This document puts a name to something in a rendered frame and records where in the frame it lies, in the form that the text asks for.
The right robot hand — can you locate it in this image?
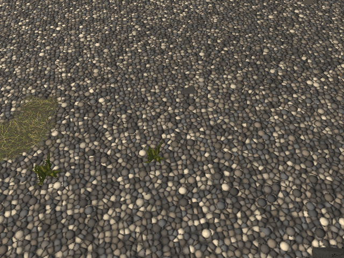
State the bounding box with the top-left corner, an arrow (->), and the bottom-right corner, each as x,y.
312,247 -> 344,258

